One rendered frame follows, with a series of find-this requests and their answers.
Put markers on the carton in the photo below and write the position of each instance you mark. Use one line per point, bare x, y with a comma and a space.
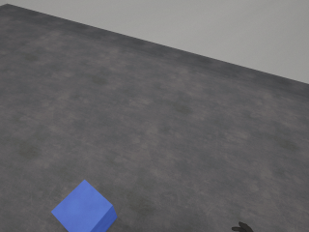
85, 210

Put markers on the right robot hand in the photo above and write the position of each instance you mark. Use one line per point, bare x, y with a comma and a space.
243, 228

